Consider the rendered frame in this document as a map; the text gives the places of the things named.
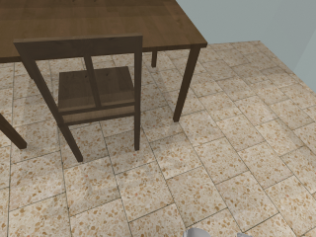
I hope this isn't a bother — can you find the chair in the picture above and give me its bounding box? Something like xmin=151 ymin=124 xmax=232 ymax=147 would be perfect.
xmin=13 ymin=33 xmax=143 ymax=163

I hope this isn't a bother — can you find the table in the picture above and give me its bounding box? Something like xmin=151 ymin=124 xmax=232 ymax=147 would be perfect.
xmin=0 ymin=0 xmax=208 ymax=150

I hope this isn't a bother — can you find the right robot thigh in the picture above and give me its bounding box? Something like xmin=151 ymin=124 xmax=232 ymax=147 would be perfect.
xmin=183 ymin=227 xmax=211 ymax=237

